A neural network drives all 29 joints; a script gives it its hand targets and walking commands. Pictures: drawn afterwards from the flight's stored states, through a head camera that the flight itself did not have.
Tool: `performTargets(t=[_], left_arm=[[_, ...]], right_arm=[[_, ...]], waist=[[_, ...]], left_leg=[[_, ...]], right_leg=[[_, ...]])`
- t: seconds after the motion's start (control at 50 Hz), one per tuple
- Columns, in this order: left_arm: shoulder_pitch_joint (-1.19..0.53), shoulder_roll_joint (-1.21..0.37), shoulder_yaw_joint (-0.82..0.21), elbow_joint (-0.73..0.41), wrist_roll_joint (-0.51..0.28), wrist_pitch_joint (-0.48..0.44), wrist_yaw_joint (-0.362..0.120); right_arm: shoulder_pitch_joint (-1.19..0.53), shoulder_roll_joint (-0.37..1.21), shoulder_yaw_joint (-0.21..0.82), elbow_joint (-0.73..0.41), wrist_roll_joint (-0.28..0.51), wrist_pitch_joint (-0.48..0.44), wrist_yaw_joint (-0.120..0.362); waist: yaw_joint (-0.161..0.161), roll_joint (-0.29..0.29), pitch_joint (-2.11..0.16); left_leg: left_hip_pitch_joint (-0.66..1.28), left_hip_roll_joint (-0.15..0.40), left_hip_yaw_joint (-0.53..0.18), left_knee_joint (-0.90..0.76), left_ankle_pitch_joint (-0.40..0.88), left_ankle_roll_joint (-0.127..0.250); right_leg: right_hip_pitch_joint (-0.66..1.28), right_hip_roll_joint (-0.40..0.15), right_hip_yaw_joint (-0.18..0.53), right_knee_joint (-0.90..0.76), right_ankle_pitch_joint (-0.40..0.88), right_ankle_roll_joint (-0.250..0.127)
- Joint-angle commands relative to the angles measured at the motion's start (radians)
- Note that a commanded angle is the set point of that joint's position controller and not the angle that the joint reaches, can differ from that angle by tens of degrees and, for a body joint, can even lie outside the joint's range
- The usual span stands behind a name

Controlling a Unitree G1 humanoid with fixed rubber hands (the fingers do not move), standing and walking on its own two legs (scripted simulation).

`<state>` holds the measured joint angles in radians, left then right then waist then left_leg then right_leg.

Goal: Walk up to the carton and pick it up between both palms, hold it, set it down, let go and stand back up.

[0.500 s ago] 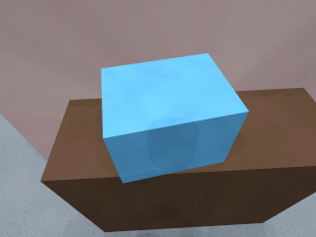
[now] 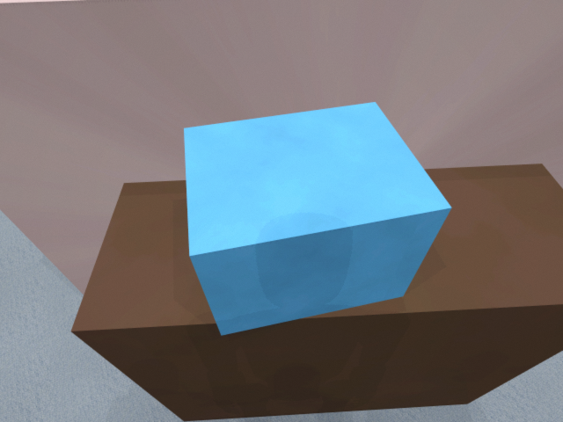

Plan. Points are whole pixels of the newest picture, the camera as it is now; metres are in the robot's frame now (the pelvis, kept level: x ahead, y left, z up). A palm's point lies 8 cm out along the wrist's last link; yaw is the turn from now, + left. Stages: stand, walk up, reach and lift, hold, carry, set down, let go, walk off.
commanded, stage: walk up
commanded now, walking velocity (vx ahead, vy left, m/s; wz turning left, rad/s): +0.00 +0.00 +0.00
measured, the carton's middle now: (299, 216) +0.39 +0.00 +0.07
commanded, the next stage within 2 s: none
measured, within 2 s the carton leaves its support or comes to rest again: neither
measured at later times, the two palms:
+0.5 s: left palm out of the picture +0.03 +0.19 -0.15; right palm out of the picture +0.02 -0.28 -0.14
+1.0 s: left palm out of the picture -0.04 +0.13 -0.16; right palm out of the picture +0.13 -0.30 -0.14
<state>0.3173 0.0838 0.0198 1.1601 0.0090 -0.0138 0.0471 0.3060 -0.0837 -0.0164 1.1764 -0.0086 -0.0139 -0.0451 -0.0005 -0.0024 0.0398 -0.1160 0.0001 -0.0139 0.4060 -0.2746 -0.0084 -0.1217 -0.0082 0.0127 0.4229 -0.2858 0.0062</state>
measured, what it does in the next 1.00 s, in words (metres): shifts its weight, turning left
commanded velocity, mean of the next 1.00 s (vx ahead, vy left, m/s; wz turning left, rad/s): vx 0.00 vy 0.00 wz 0.00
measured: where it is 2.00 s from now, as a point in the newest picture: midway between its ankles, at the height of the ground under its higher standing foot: outside the picture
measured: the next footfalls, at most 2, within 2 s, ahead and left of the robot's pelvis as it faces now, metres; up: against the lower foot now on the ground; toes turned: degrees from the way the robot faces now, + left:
left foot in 1.64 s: -0.02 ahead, +0.03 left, +0.00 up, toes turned +11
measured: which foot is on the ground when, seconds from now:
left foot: down 0.00-1.00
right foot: down 0.00-1.00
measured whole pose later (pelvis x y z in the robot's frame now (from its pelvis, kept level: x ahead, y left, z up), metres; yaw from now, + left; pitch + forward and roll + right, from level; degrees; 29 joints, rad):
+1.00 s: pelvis -0.02 -0.12 -0.03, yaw +17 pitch +0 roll +0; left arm 0.28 0.23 0.02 0.77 0.02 0.07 -0.02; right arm 0.24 -0.10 -0.03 0.77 -0.02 0.02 -0.09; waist 0.03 -0.04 0.10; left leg -0.38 0.11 -0.15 0.67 -0.29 -0.11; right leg -0.23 0.05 -0.33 0.62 -0.42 -0.17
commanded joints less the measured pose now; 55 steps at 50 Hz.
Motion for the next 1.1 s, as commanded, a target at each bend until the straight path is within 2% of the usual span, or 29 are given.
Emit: performTargets(t=[0.0,0.02,0.04,0.06,0.08,0.1,0.12,0.14,0.22,0.24,0.26,0.34,0.38,0.44,0.46,0.48,0.5,0.56,0.62,0.68,0.76,0.82,0.84,0.86,0.92,1.0,1.02,1.04,1.08], left_arm=[[0.109,0.046,0.004,0.001,0.001,-0.006,0.010],[0.093,0.067,0.009,-0.012,0.004,-0.006,0.010],[0.131,0.070,0.007,-0.001,-0.002,-0.003,0.001],[0.144,0.088,0.012,0.013,-0.001,-0.005,0.006],[0.108,0.090,0.006,-0.004,0.002,-0.009,0.007],[0.114,0.100,0.016,-0.015,-0.001,-0.007,0.008],[0.049,0.181,0.021,-0.091,0.013,0.003,-0.011],[0.024,0.152,0.014,-0.109,0.012,0.011,-0.019],[-0.011,0.129,0.006,-0.196,0.018,0.037,-0.029],[0.001,0.141,0.007,-0.203,0.012,0.039,-0.031],[-0.006,0.155,0.010,-0.210,0.016,0.040,-0.038],[0.014,0.170,0.011,-0.248,0.014,0.030,-0.041],[-0.034,0.234,0.024,-0.269,0.012,0.026,-0.042],[-0.054,0.247,0.031,-0.313,0.014,0.036,-0.052],[-0.045,0.246,0.033,-0.319,0.008,0.039,-0.053],[-0.043,0.247,0.030,-0.331,0.014,0.042,-0.048],[-0.059,0.242,0.027,-0.332,0.014,0.050,-0.044],[-0.071,0.259,0.030,-0.363,0.013,0.053,-0.052],[-0.079,0.250,0.019,-0.403,0.019,0.052,-0.050],[-0.067,0.273,0.031,-0.411,0.014,0.059,-0.050],[-0.059,0.285,0.035,-0.439,0.014,0.054,-0.048],[-0.049,0.277,0.030,-0.454,0.011,0.056,-0.055],[-0.063,0.273,0.026,-0.465,0.010,0.058,-0.059],[-0.055,0.257,0.027,-0.472,0.011,0.057,-0.063],[-0.019,0.239,0.024,-0.483,0.014,0.062,-0.057],[0.020,0.310,0.034,-0.503,0.008,0.047,-0.059],[0.004,0.306,0.036,-0.502,0.017,0.048,-0.058],[-0.004,0.284,0.024,-0.506,0.016,0.048,-0.057],[0.032,0.285,0.024,-0.504,0.016,0.052,-0.052]], right_arm=[[0.107,-0.065,-0.009,-0.002,-0.002,-0.002,-0.003],[0.107,-0.070,-0.014,-0.012,-0.005,-0.008,-0.008],[0.095,-0.097,-0.014,-0.009,0.003,-0.001,-0.010],[0.142,-0.054,-0.009,0.000,-0.001,-0.004,-0.006],[0.089,-0.098,-0.022,-0.013,-0.004,-0.003,-0.007],[0.076,-0.049,-0.005,-0.013,0.001,-0.004,-0.001],[0.138,-0.094,-0.012,-0.096,-0.010,-0.019,-0.017],[0.152,-0.133,-0.023,-0.113,-0.009,-0.027,-0.025],[0.172,-0.170,-0.037,-0.201,-0.017,-0.030,-0.034],[0.155,-0.185,-0.043,-0.227,-0.017,-0.030,-0.036],[0.156,-0.158,-0.037,-0.242,-0.013,-0.030,-0.037],[0.138,-0.170,-0.047,-0.314,-0.010,-0.025,-0.041],[0.176,-0.144,-0.042,-0.319,-0.004,-0.026,-0.035],[0.153,-0.143,-0.041,-0.352,-0.005,-0.009,-0.035],[0.119,-0.150,-0.042,-0.366,-0.013,-0.006,-0.035],[0.130,-0.125,-0.037,-0.367,-0.002,-0.002,-0.038],[0.125,-0.152,-0.045,-0.372,-0.009,-0.004,-0.044],[0.114,-0.146,-0.042,-0.382,-0.006,0.007,-0.048],[0.084,-0.138,-0.040,-0.404,-0.009,0.005,-0.044],[0.058,-0.141,-0.040,-0.432,-0.005,0.001,-0.044],[0.023,-0.129,-0.044,-0.479,-0.003,-0.001,-0.051],[0.012,-0.117,-0.044,-0.489,-0.006,-0.003,-0.049],[0.034,-0.114,-0.045,-0.477,-0.008,0.001,-0.047],[0.045,-0.140,-0.049,-0.470,-0.005,0.007,-0.046],[-0.012,-0.171,-0.065,-0.496,-0.011,0.011,-0.057],[-0.077,-0.121,-0.053,-0.505,-0.005,0.014,-0.051],[-0.065,-0.091,-0.043,-0.503,-0.002,0.013,-0.050],[-0.066,-0.095,-0.047,-0.510,-0.005,0.013,-0.050],[-0.078,-0.100,-0.045,-0.515,-0.012,0.011,-0.051]], waist=[[-0.002,-0.015,0.057],[-0.008,0.037,0.046],[0.009,0.054,0.069],[-0.007,0.004,0.023],[0.003,0.060,0.047],[0.014,0.040,0.075],[-0.011,-0.085,0.032],[-0.011,-0.095,0.040],[-0.008,0.111,0.044],[0.002,0.146,0.038],[0.004,0.077,0.029],[0.023,0.132,-0.016],[-0.009,0.005,-0.016],[-0.010,0.023,-0.009],[0.014,0.025,-0.032],[-0.003,0.019,0.001],[0.006,-0.035,0.027],[0.016,-0.076,0.024],[-0.001,0.049,0.036],[0.010,0.015,0.032],[0.022,-0.021,-0.018],[0.011,0.031,-0.062],[-0.010,0.059,-0.068],[-0.004,0.011,-0.075],[0.019,0.027,-0.084],[0.035,0.046,-0.070],[0.030,-0.051,-0.055],[0.022,-0.079,-0.057],[0.031,-0.032,-0.048]], left_leg=[[0.013,0.085,-0.056,-0.047,0.287,0.035],[0.017,0.093,-0.042,-0.037,0.375,0.031],[-0.018,0.081,-0.051,-0.045,0.309,0.032],[0.005,0.092,-0.056,-0.050,0.320,0.032],[-0.006,0.083,-0.042,-0.047,0.268,0.034],[-0.037,0.083,-0.050,-0.051,0.318,0.038],[-0.013,0.122,-0.126,-0.026,0.403,0.046],[0.001,0.147,-0.174,-0.010,0.442,0.066],[-0.009,0.245,-0.296,-0.053,0.427,0.129],[-0.005,0.233,-0.282,-0.064,0.402,0.120],[-0.023,0.222,-0.289,-0.051,0.397,0.113],[-0.061,0.158,-0.208,0.013,0.388,0.054],[-0.102,0.105,-0.169,0.081,0.393,0.020],[-0.147,0.072,-0.164,0.113,0.283,0.001],[-0.150,0.073,-0.158,0.149,0.269,0.001],[-0.189,0.057,-0.139,0.171,0.234,-0.013],[-0.234,0.051,-0.146,0.184,0.210,-0.024],[-0.232,0.027,-0.090,0.230,0.055,-0.045],[-0.187,0.031,-0.068,0.228,0.099,-0.034],[-0.229,0.045,-0.091,0.240,0.136,-0.045],[-0.285,0.034,-0.067,0.277,0.059,-0.043],[-0.193,0.058,-0.050,0.237,0.105,-0.013],[-0.157,0.077,-0.060,0.219,0.212,-0.006],[-0.161,0.098,-0.102,0.234,0.233,0.012],[-0.195,0.109,-0.114,0.247,0.268,-0.005],[-0.319,0.047,-0.010,0.314,0.083,-0.051],[-0.320,0.051,-0.008,0.351,-0.023,-0.047],[-0.307,0.056,-0.005,0.354,-0.058,-0.033],[-0.321,0.061,-0.008,0.356,-0.090,-0.008]], right_leg=[[-0.072,-0.066,0.042,-0.060,0.253,-0.020],[-0.057,-0.078,0.049,-0.053,0.312,-0.028],[-0.058,-0.069,0.046,-0.066,0.274,-0.024],[-0.014,-0.076,0.037,-0.061,0.276,-0.024],[-0.053,-0.081,0.046,-0.073,0.266,-0.027],[-0.026,-0.074,0.052,-0.058,0.299,-0.016],[-0.030,-0.056,-0.012,-0.022,0.208,-0.023],[-0.080,-0.045,-0.016,-0.009,0.131,-0.016],[-0.172,-0.036,-0.042,0.081,-0.020,-0.007],[-0.173,-0.044,-0.042,0.069,-0.018,-0.003],[-0.146,-0.039,-0.049,0.056,-0.004,-0.012],[-0.038,-0.063,-0.028,0.005,0.146,-0.047],[0.014,-0.083,-0.032,0.001,0.286,-0.066],[-0.009,-0.087,-0.035,-0.004,0.285,-0.086],[-0.016,-0.095,-0.034,-0.011,0.282,-0.089],[-0.019,-0.106,-0.032,-0.033,0.279,-0.095],[0.004,-0.102,-0.040,-0.033,0.314,-0.100],[-0.065,-0.163,-0.014,-0.081,0.224,-0.136],[-0.140,-0.172,-0.027,-0.060,0.194,-0.133],[-0.103,-0.158,-0.028,-0.063,0.270,-0.085],[-0.009,-0.204,-0.034,-0.029,0.481,-0.077],[-0.074,-0.178,-0.084,0.018,0.455,-0.073],[-0.121,-0.159,-0.113,0.018,0.338,-0.069],[-0.091,-0.130,-0.146,0.021,0.288,-0.054],[-0.098,-0.117,-0.131,0.018,0.274,-0.044],[-0.041,-0.236,-0.056,-0.026,0.453,-0.060],[-0.050,-0.243,-0.049,-0.023,0.500,-0.064],[-0.066,-0.245,-0.048,-0.012,0.529,-0.077],[-0.059,-0.259,-0.050,0.024,0.574,-0.090]])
